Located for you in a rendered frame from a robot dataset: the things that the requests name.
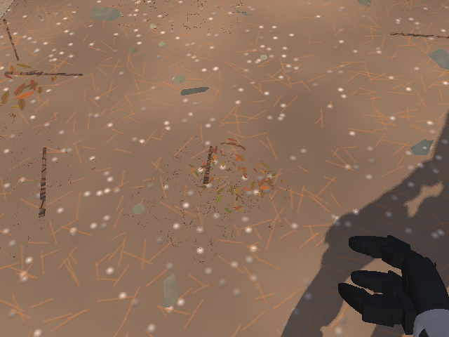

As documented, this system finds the right robot forearm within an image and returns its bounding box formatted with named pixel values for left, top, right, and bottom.
left=413, top=309, right=449, bottom=337

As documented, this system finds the right robot hand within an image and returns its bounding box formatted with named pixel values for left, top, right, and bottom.
left=338, top=235, right=449, bottom=335

